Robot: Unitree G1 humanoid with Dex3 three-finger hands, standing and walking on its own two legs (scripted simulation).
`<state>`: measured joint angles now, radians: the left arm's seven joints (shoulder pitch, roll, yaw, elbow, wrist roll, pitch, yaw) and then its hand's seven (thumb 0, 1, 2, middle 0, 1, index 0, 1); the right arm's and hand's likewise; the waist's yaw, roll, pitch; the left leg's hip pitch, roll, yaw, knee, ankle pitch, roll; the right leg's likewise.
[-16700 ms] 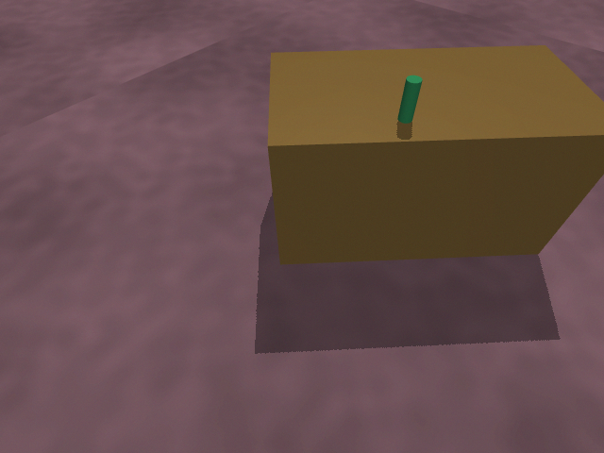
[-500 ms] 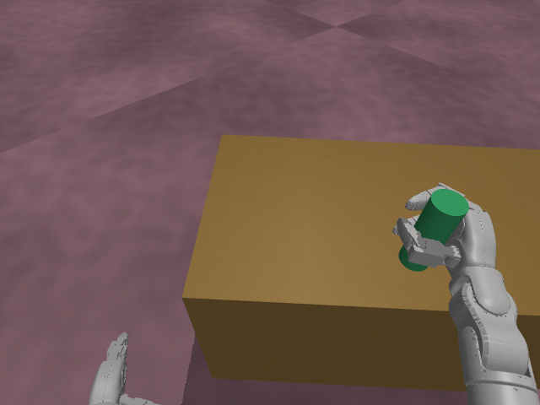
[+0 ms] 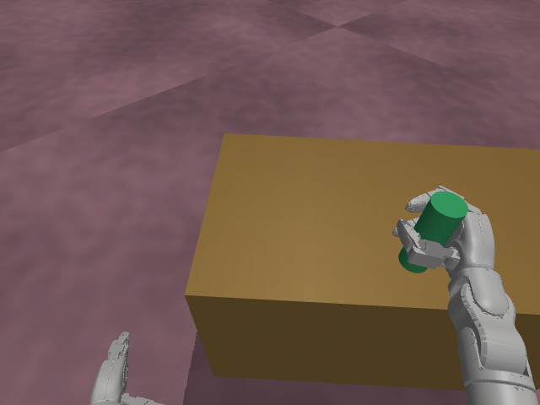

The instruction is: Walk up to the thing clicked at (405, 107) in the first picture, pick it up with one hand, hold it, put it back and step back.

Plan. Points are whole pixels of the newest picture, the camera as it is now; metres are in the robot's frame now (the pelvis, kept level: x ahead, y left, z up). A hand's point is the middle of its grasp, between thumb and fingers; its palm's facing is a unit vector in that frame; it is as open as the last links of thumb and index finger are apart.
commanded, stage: hold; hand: right
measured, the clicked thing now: (429, 235) +0.33 -0.18 +0.12
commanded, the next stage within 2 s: crouch in 0.58 s
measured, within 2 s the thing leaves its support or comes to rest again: neither
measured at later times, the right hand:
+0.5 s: hand (423, 230) +0.33 -0.17 +0.13, palm faces +0.12 +0.99 +0.00, open 5.7 cm
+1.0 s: hand (414, 232) +0.35 -0.18 +0.09, palm faces +0.14 +0.99 +0.01, open 5.7 cm
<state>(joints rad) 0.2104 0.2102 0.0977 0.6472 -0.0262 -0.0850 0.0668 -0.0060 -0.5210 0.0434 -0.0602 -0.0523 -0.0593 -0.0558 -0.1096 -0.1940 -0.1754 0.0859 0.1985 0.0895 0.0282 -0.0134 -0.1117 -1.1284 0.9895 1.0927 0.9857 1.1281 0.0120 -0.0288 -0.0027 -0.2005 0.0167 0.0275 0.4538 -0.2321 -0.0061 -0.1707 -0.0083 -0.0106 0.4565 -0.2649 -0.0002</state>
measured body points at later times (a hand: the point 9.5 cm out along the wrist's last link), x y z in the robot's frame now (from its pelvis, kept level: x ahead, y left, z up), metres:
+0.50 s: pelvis +0.00 +0.00 +0.00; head +0.00 +0.01 +0.45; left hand +0.16 +0.26 -0.09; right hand +0.31 -0.23 +0.13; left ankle +0.01 +0.12 -0.74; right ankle -0.01 -0.12 -0.74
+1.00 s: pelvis +0.00 +0.00 +0.00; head +0.01 +0.01 +0.45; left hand +0.16 +0.26 -0.09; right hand +0.33 -0.23 +0.10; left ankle +0.01 +0.12 -0.74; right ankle -0.01 -0.12 -0.74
